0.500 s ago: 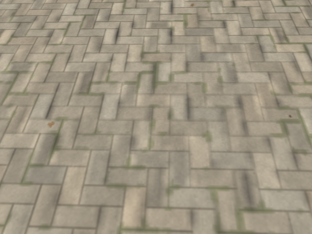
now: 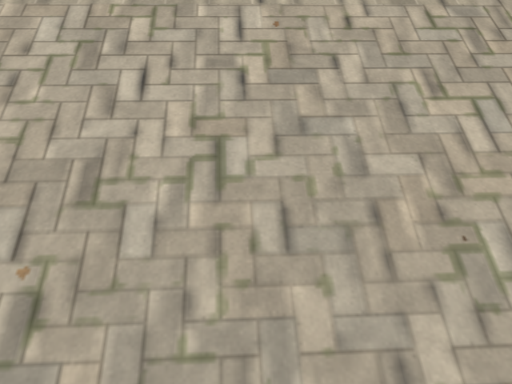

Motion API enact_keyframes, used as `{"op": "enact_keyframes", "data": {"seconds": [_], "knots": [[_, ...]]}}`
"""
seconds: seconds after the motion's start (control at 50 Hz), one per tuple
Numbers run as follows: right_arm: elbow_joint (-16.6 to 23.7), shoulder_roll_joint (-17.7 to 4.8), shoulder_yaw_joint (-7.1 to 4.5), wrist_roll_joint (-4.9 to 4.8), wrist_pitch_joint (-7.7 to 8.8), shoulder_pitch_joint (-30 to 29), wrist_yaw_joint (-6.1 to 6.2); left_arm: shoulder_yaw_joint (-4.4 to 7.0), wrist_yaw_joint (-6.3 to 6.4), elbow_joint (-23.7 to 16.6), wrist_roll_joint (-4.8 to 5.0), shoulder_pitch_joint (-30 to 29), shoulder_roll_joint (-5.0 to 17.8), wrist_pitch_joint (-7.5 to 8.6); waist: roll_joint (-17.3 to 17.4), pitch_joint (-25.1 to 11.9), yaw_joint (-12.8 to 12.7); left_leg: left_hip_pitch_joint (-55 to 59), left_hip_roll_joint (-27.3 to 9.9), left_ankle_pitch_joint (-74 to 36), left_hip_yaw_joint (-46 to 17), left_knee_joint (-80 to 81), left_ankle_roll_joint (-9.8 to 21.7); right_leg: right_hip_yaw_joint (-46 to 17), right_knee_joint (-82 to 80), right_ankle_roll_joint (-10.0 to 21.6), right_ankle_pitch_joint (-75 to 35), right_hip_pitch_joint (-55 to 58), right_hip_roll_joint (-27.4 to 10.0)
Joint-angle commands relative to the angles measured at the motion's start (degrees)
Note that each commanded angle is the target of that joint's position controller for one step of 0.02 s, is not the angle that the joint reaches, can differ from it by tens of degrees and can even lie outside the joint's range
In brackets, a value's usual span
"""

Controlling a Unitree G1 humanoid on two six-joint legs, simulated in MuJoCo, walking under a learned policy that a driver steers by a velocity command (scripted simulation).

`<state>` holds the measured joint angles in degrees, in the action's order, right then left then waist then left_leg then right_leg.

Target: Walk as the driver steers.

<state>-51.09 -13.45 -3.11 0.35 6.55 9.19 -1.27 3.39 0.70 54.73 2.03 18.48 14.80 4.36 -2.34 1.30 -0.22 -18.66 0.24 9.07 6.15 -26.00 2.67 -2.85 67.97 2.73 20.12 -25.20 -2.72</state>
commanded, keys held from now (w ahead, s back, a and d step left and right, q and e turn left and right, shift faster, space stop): w+e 0.78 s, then w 0.22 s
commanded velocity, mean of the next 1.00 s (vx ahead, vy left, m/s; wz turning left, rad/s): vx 0.50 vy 0.00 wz -0.50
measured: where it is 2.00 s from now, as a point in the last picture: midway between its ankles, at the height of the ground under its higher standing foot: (373, 232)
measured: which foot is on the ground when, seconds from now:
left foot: down 0.00-0.42, up 0.44-0.90, down 0.92-1.00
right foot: up 0.00-0.40, down 0.42-0.94, up 0.96-1.00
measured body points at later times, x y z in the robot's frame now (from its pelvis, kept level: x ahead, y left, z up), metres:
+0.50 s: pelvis +0.25 -0.08 -0.02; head +0.29 -0.10 +0.43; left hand +0.48 +0.13 -0.12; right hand +0.24 -0.36 -0.15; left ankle +0.12 +0.10 -0.64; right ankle +0.31 -0.17 -0.74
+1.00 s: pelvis +0.54 -0.13 -0.01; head +0.56 -0.14 +0.44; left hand +0.72 +0.08 -0.13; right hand +0.57 -0.45 -0.10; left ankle +0.66 -0.08 -0.74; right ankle +0.35 -0.17 -0.67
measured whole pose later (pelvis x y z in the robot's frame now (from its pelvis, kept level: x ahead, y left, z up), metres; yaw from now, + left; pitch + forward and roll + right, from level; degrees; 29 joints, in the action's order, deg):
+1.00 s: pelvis +0.54 -0.13 -0.01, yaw -31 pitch +2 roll +1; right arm -44.6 -14.9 -3.4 0.0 7.7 4.9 -1.8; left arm 4.0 0.9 45.9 1.7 20.6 15.5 3.0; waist -1.5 0.1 -1.9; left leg -23.9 2.7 8.9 0.8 -30.3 2.2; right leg -9.3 59.9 2.7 27.3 -15.6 4.7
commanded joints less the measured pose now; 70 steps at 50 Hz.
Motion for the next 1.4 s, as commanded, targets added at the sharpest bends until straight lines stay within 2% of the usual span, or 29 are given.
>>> {"op": "enact_keyframes", "data": {"seconds": [0.02,0.08,0.18,0.3,0.36,0.4,0.42,0.44,0.46,0.48,0.5,0.52,0.54,0.64,0.72,0.84,0.9,0.92,0.94,0.96,0.98,1.02,1.04,1.1,1.18,1.24,1.34,1.38,1.4], "knots": [[0.8,-4.5,-1.09,0.43,0.94,1.6,0.20,1.37,0.21,-3.2,0.16,2.6,1.9,-1.02,7.9,-2.6,-0.3,8.8,-15.8,-4.3,-13.5,17.3,7.8,-3.3,0.3,0.5,-4.9,-8.6,-5.8],[-0.4,-6.6,-1.85,0.64,1.08,2.7,1.04,1.81,0.28,-5.4,-0.35,-1.0,1.9,-2.24,5.8,0.0,-0.6,8.7,-16.0,-9.2,-7.8,18.9,8.2,-4.1,-3.6,-0.1,-10.8,-13.6,-6.1],[-1.2,-8.4,-2.26,0.57,0.24,4.6,2.30,1.62,-1.15,-8.4,-0.83,-8.8,1.4,-1.76,4.9,1.9,1.1,12.2,-14.8,-12.1,0.1,19.5,6.7,-1.4,-18.2,-0.7,-22.6,-15.7,-5.1],[-2.7,-10.4,-3.03,-0.70,-1.71,9.9,2.67,0.73,-3.41,-13.9,-0.76,-19.3,0.7,-1.75,4.4,5.1,4.6,22.7,-17.7,-16.4,4.5,15.9,5.8,4.5,-28.5,1.0,-18.6,-18.2,-3.8],[-1.9,-12.6,-3.69,-1.40,-2.71,7.9,2.82,1.70,-4.12,-15.5,-0.68,-17.3,2.8,-2.07,7.1,1.9,1.6,25.1,-18.2,-38.7,7.0,7.2,4.1,9.1,-30.0,3.7,-10.4,-9.9,0.5],[-1.1,-13.7,-3.89,-1.93,-3.53,5.5,3.01,4.09,-3.91,-13.1,-0.37,-5.0,6.9,-2.19,7.6,-5.0,-6.0,21.9,-16.0,-50.4,9.1,-10.6,2.0,11.6,-34.1,7.0,-10.6,7.4,5.7],[-0.3,-12.9,-3.52,-1.45,-3.32,5.4,3.09,6.37,-2.80,-10.4,-0.45,4.8,11.6,-2.48,3.8,-10.2,-10.2,10.0,-13.6,-37.9,9.1,-26.8,-0.7,5.1,-37.0,9.7,-12.4,24.9,4.2],[2.8,-3.8,-0.98,0.93,-1.96,9.1,2.37,7.42,-1.96,-10.0,-0.16,5.1,18.3,-2.40,-12.1,-12.6,-4.1,-16.1,-3.0,16.1,6.5,-47.6,-4.2,-24.5,-40.7,18.2,-8.3,42.4,-10.7],[4.5,-5.7,-0.71,-1.25,0.95,6.5,1.50,6.23,-2.34,-12.1,-1.20,6.8,16.1,-1.31,-8.5,-22.4,-5.4,-24.4,1.7,25.5,-8.8,-56.8,-3.9,-46.4,-50.8,23.9,-1.8,48.5,-17.5],[6.2,-8.6,-1.51,-3.42,2.43,0.1,0.96,5.05,-2.58,-11.6,-1.71,5.5,11.9,-0.54,-4.3,-15.8,-6.9,-30.3,-1.4,20.3,-11.2,-56.5,-2.2,-38.7,-52.1,20.2,-6.0,45.9,-15.8],[6.3,-8.3,-1.27,-3.08,3.08,-0.8,1.03,4.37,-2.51,-12.1,-1.21,2.1,9.5,-0.08,-1.3,-10.8,-4.8,-29.3,-4.1,15.0,-11.1,-51.7,-0.9,-30.1,-51.4,17.7,-10.6,38.1,-13.2],[5.3,-8.6,-1.65,-1.65,2.99,-0.3,1.48,3.72,-2.51,-13.2,-1.09,-2.8,7.5,0.04,2.1,-7.7,-2.0,-24.8,-6.3,11.8,-11.1,-46.6,-1.1,-24.0,-51.6,15.7,-15.8,29.2,-10.8],[5.0,-9.5,-2.30,-0.98,2.19,0.8,1.59,3.01,-2.34,-14.3,-1.44,-5.7,5.7,0.14,1.8,-6.4,0.1,-20.3,-7.7,10.0,-11.4,-42.9,-1.4,-20.2,-52.7,14.6,-20.5,23.2,-9.0],[7.6,-6.7,-1.98,0.58,-0.50,-3.7,1.90,3.58,-0.59,-14.3,-1.14,-3.1,9.1,0.49,1.5,-2.8,0.7,-17.8,-6.3,0.9,-9.3,-27.6,-5.4,-13.8,-55.9,14.3,-26.8,13.5,-5.8],[10.0,-5.1,-1.14,0.03,-0.16,-11.8,1.30,3.58,0.11,-13.7,-0.87,0.1,9.1,-0.10,-1.9,-1.0,-2.5,-14.2,-2.6,-12.8,-8.8,-10.5,-5.5,-11.4,-55.0,10.6,-19.2,11.3,-2.4],[12.3,-7.5,-1.38,-0.64,1.27,-15.1,-0.28,3.31,0.47,-11.9,-0.79,3.8,8.1,-0.75,-3.8,-1.0,-3.9,-11.5,-1.3,-11.2,-9.7,-2.0,-3.3,-17.5,-48.7,9.2,-16.4,19.1,-6.2],[10.2,-9.6,-2.46,-0.19,2.16,-6.8,-0.25,2.93,0.58,-12.1,-1.17,2.6,7.5,-1.28,-5.6,-3.9,0.5,-0.3,0.3,-6.7,-7.0,1.5,0.3,-17.5,-40.6,7.2,-29.1,21.2,-4.5],[8.9,-11.9,-3.23,0.64,2.39,1.0,0.01,2.07,0.30,-13.0,-1.67,1.4,5.5,-1.13,-3.6,-10.3,4.2,12.4,-4.9,-8.1,-11.4,-0.7,3.5,-14.6,-29.4,5.3,-29.7,16.8,-1.7],[7.5,-16.6,-4.55,1.33,2.09,10.2,0.23,1.17,0.27,-13.5,-1.34,7.3,2.8,-0.59,8.0,-19.5,4.6,34.0,-16.5,-4.6,-30.0,-1.0,11.6,-8.4,-9.7,1.0,-15.9,-0.4,5.4],[4.7,-15.4,-4.59,-0.19,1.36,14.2,-0.44,0.74,0.29,-12.8,-0.11,11.1,3.1,-0.05,20.9,-21.5,4.2,40.5,-23.5,9.3,-50.2,7.4,16.3,-7.1,3.0,-0.8,12.6,-14.2,8.4],[5.6,-10.9,-3.29,-1.44,1.12,11.5,-0.52,1.69,0.20,-13.0,0.49,6.4,8.0,0.19,13.2,-13.0,5.2,34.7,-22.0,19.0,-48.0,9.5,13.9,-9.5,7.9,-0.4,10.4,-20.2,5.2],[6.8,-7.8,-1.96,-0.44,0.10,4.6,-0.36,1.63,-0.03,-15.4,-0.94,-3.1,7.9,0.35,4.9,-2.3,3.5,18.9,-17.3,11.9,-33.8,12.0,10.9,-5.2,4.3,-0.1,2.1,-19.2,0.5],[6.9,-6.7,-1.44,0.05,0.14,3.0,-0.31,1.85,-0.11,-15.6,-1.62,-3.6,7.4,0.31,5.5,-1.4,1.8,14.6,-15.4,6.9,-30.0,13.2,10.3,-4.6,0.5,0.0,-0.6,-16.6,-1.7],[5.9,-7.2,-1.34,-0.19,0.45,3.7,-0.24,1.28,-0.31,-15.4,-1.52,-2.1,4.4,-0.08,7.9,-1.8,0.3,10.1,-12.6,-3.1,-22.8,16.1,10.5,-2.0,-5.9,-0.8,-3.4,-12.6,-3.4],[4.4,-10.2,-2.01,-1.18,-0.17,7.1,0.54,0.28,-0.26,-18.2,-2.27,-9.9,2.6,0.49,6.2,-1.0,2.0,9.8,-11.2,-11.5,-17.7,17.5,10.6,0.0,-20.9,-2.7,-13.3,-12.6,-3.3],[3.5,-11.0,-2.11,-1.81,-0.95,10.1,0.92,-0.07,-0.92,-19.1,-1.71,-15.2,2.1,1.03,6.6,-0.3,3.8,8.6,-9.4,-11.4,-15.0,16.4,9.1,1.2,-31.6,-3.8,-21.0,-7.4,-0.6],[2.3,-11.6,-2.21,-2.21,-2.42,13.9,1.48,0.60,-2.17,-21.0,-0.91,-20.0,4.5,2.29,8.2,0.1,3.9,12.7,-12.2,-7.6,-20.3,11.3,7.6,0.3,-40.2,-3.0,-18.7,-2.0,1.5],[2.6,-12.0,-2.29,-2.12,-2.85,12.8,1.77,1.77,-1.88,-19.3,-1.06,-13.9,6.8,2.72,8.5,-2.5,-0.2,11.7,-11.0,-11.9,-20.2,5.1,5.8,1.2,-43.8,-1.1,-16.9,8.5,2.2],[3.2,-10.1,-1.66,-1.69,-2.71,12.3,1.69,2.91,-1.33,-17.7,-1.80,-6.7,9.4,2.89,7.3,-7.5,-3.6,7.5,-7.7,-13.4,-17.9,-4.3,3.9,-0.7,-42.9,1.1,-17.3,20.3,-0.6]]}}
